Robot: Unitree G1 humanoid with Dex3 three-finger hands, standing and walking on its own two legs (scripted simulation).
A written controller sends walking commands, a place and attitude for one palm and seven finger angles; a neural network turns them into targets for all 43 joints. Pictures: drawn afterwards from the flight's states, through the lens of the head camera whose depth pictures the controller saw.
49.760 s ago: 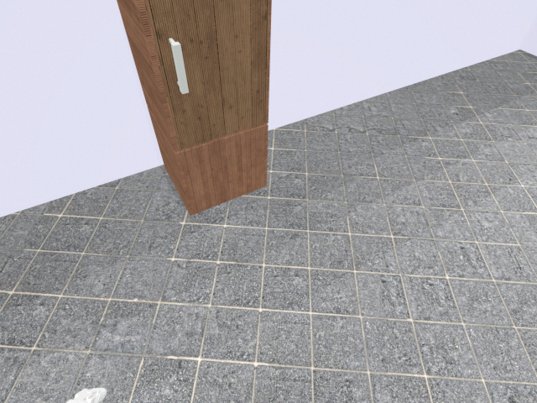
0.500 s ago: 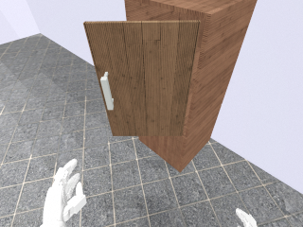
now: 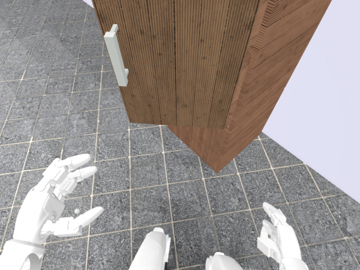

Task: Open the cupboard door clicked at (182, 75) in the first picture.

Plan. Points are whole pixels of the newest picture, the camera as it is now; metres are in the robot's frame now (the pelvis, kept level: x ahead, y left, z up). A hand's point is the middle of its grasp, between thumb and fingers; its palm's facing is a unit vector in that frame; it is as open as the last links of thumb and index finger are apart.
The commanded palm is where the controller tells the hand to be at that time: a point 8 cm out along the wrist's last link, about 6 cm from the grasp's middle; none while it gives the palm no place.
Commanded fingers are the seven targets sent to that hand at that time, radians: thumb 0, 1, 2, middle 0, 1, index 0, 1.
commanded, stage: raise the hand with hooked fingers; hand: left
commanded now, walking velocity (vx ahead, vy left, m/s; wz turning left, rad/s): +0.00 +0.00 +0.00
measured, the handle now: (119, 56) +0.61 +0.24 +0.10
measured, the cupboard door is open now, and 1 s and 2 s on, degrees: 43 43 43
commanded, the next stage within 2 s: move the hooked fingers beside the handle in 1.38 s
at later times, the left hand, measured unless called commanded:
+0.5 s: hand (49, 181) +0.25 +0.27 +0.09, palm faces +0.04 -1.00 -0.07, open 13.3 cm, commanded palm +0.23 +0.33 +0.09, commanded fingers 0.00 -0.50 0.30 -0.30 -1.20 -0.30 -1.20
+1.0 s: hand (39, 149) +0.30 +0.31 +0.11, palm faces +0.03 -1.00 -0.04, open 14.0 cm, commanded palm +0.27 +0.35 +0.11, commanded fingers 0.00 -0.50 0.30 -0.30 -1.20 -0.30 -1.20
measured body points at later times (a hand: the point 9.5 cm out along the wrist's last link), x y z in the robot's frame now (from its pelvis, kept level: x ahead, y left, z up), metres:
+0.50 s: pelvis +0.01 +0.04 +0.03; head +0.07 +0.07 +0.47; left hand +0.24 +0.33 +0.10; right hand +0.18 -0.21 -0.03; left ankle +0.08 +0.12 -0.63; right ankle -0.01 -0.08 -0.63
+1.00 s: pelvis +0.01 +0.03 +0.04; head +0.06 +0.05 +0.49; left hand +0.29 +0.36 +0.11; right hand +0.15 -0.22 -0.03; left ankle +0.08 +0.12 -0.63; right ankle -0.01 -0.08 -0.63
